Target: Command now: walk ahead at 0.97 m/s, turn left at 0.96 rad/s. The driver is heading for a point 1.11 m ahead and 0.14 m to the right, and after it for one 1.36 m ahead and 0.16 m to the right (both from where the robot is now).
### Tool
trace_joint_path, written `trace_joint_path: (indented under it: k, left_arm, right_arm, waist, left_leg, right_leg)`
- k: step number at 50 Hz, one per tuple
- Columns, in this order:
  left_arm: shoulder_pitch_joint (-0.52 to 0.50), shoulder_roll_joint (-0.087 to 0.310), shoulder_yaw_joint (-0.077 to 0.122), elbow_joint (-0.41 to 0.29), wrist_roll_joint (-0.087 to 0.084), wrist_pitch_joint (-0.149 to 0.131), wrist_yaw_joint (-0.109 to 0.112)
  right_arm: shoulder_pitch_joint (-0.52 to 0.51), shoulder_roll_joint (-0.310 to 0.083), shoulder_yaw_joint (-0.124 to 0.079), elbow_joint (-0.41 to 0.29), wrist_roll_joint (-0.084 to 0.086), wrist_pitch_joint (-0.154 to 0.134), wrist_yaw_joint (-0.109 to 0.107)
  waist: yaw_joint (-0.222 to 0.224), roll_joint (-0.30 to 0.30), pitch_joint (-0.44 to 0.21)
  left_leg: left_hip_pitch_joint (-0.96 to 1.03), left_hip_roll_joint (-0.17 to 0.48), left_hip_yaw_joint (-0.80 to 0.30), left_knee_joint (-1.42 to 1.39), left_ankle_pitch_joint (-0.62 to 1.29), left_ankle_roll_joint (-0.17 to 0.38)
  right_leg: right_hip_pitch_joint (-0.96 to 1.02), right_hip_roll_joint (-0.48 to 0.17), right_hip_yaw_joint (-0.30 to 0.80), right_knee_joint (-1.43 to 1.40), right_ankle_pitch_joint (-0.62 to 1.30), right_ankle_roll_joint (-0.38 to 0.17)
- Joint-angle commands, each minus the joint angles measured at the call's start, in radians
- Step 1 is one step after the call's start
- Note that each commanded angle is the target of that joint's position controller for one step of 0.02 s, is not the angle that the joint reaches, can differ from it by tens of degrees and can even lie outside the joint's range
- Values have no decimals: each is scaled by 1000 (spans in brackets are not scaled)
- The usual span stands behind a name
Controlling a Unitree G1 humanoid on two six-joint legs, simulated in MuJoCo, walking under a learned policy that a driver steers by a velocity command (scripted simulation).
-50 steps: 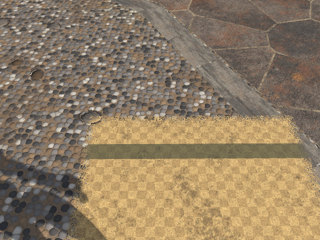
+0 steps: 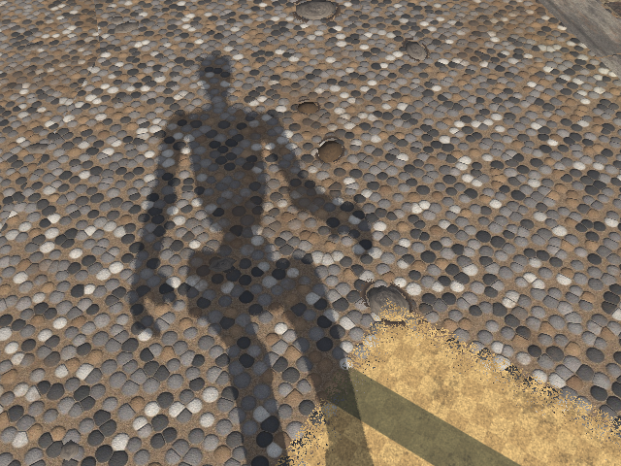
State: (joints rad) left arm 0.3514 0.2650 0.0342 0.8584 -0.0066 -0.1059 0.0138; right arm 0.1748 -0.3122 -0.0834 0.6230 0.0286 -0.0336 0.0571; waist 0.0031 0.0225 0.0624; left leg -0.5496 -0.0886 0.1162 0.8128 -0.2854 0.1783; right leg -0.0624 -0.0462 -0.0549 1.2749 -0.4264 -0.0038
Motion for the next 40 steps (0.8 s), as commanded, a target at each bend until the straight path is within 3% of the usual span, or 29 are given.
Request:
trace_joint_path:
  k: [1,2,3,4,6,8,10,11,13,15,17,18,19,20,21,22,23,24,25,26,28,30,33,35,38,39,40]
  left_arm:
    - [-207,125,11,-266,-48,-111,-13]
    - [-173,114,9,-242,-25,-98,-6]
    - [-124,109,14,-228,-8,-80,-8]
    - [-101,123,21,-223,-1,-57,-10]
    - [-154,128,23,-248,17,-33,-4]
    - [-299,79,4,-300,40,-32,-5]
    - [-386,23,-14,-323,36,-37,-17]
    - [-418,23,-13,-334,24,-41,-21]
    - [-469,62,3,-358,-4,-45,-24]
    - [-495,100,20,-371,-15,-50,-30]
    - [-389,152,50,-354,-19,-54,-31]
    - [-231,197,75,-322,-35,-47,-23]
    - [14,220,83,-274,-38,-32,-14]
    - [179,286,91,-229,5,-27,-15]
    - [234,256,85,-168,-1,-34,-46]
    - [149,148,62,-186,-8,-23,-41]
    - [105,118,55,-193,2,-11,-37]
    - [82,126,54,-189,10,-7,-45]
    - [55,114,48,-189,17,-10,-49]
    - [35,91,40,-185,15,-9,-49]
    - [32,78,35,-173,-11,-7,-44]
    - [43,105,43,-165,-25,-8,-25]
    - [51,146,60,-164,-30,0,-4]
    - [91,152,65,-152,-43,4,-1]
    - [141,127,64,-126,-51,25,2]
    - [139,135,67,-125,-43,33,0]
    - [114,142,66,-138,-27,39,-5]
  right_arm:
    - [299,-128,-41,19,-27,-49,-7]
    - [219,-104,-31,12,-22,-63,-2]
    - [149,-101,-27,-3,-27,-66,-9]
    - [112,-92,-22,-13,-29,-66,-17]
    - [105,-72,-13,-6,-8,-64,-37]
    - [127,-68,-10,15,-5,-62,-65]
    - [179,-66,-10,49,-2,-56,-74]
    - [222,-71,-12,67,1,-59,-70]
    - [266,-74,-14,92,10,-63,-64]
    - [296,-68,-15,122,9,-53,-68]
    - [290,-98,-25,134,-9,-36,-72]
    - [248,-130,-28,127,-36,-28,-64]
    - [160,-126,-21,97,-57,-26,-59]
    - [298,14,12,79,-45,-41,-56]
    - [377,40,43,95,6,-60,-43]
    - [245,-36,31,75,27,-73,-43]
    - [85,-60,38,36,12,-90,-38]
    - [-27,-43,41,6,-19,-108,-38]
    - [-32,-28,39,-8,-31,-116,-36]
    - [-15,-15,40,-5,-33,-116,-34]
    - [-3,-9,44,-4,-38,-113,-38]
    - [-92,-5,54,-40,-47,-118,-38]
    - [-236,13,65,-81,-43,-129,-23]
    - [-260,-22,47,-89,-26,-128,-27]
    - [-264,-70,18,-95,-4,-128,-41]
    - [-194,-99,-2,-85,-2,-130,-47]
    - [-54,-129,-21,-68,1,-129,-56]
  waist:
    - [-79,-51,-143]
    - [-17,-149,-95]
    - [39,-136,-54]
    - [68,-103,-19]
    - [65,-84,37]
    - [13,-51,79]
    - [-54,-9,55]
    - [-87,7,40]
    - [-121,50,36]
    - [-124,71,36]
    - [-52,111,-35]
    - [47,135,-140]
    - [185,155,-268]
    - [131,-160,-474]
    - [103,-493,-540]
    - [119,-347,-331]
    - [132,-144,-202]
    - [110,7,-101]
    - [55,1,-80]
    - [19,-30,-67]
    - [-16,-58,-32]
    - [-7,-51,28]
    - [32,-81,58]
    - [43,-96,45]
    - [32,-111,20]
    - [-14,-121,-31]
    - [-99,-125,-141]
  left_leg:
    - [757,332,-942,-607,-345,222]
    - [588,299,-853,-594,-253,195]
    - [439,242,-768,-592,-193,187]
    - [338,203,-702,-613,-153,181]
    - [188,150,-574,-639,-59,167]
    - [79,87,-429,-633,108,136]
    - [24,56,-351,-620,123,79]
    - [44,75,-366,-629,90,71]
    - [191,121,-405,-599,77,62]
    - [393,175,-439,-543,192,46]
    - [553,217,-438,-414,618,20]
    - [597,210,-397,-253,898,-2]
    - [445,185,-354,27,942,-31]
    - [101,54,-312,485,459,-92]
    - [-132,-36,-313,666,-178,-118]
    - [-286,61,-290,688,-134,-87]
    - [-290,90,-265,641,-81,-76]
    - [-246,104,-248,544,-64,-70]
    - [-196,130,-263,449,-35,-77]
    - [-154,143,-263,383,-24,-91]
    - [-126,153,-247,249,-31,-130]
    - [-111,153,-221,85,53,-173]
    - [163,92,-183,-174,353,-208]
    - [267,77,-210,-244,440,-223]
    - [283,74,-222,-326,321,-209]
    - [362,60,-204,-333,242,-188]
    - [534,98,-213,-305,207,-160]
  right_leg:
    - [-837,30,210,242,62,-72]
    - [-747,-19,224,152,101,-57]
    - [-668,-38,234,87,123,-32]
    - [-623,-53,230,34,125,-7]
    - [-568,-70,183,-139,155,38]
    - [-503,-49,104,-363,372,67]
    - [-353,-11,53,-567,620,66]
    - [-311,6,48,-624,685,66]
    - [-348,10,77,-727,681,55]
    - [-424,8,92,-796,614,28]
    - [-364,44,62,-784,474,-16]
    - [-230,71,13,-754,411,-55]
    - [67,12,44,-670,350,-97]
    - [483,-193,478,-680,52,-254]
    - [604,-299,987,-973,-311,-347]
    - [523,-271,964,-1017,-402,-302]
    - [364,-230,807,-1007,-224,-276]
    - [190,-173,702,-1024,-39,-259]
    - [100,-136,642,-1038,49,-264]
    - [45,-101,601,-1060,87,-269]
    - [-37,-81,556,-1087,139,-288]
    - [-144,-82,516,-1118,197,-294]
    - [-373,-26,426,-1153,201,-239]
    - [-361,-38,453,-1144,170,-210]
    - [-184,-54,483,-1012,281,-166]
    - [-148,-36,468,-894,464,-143]
    - [-177,2,428,-689,577,-108]
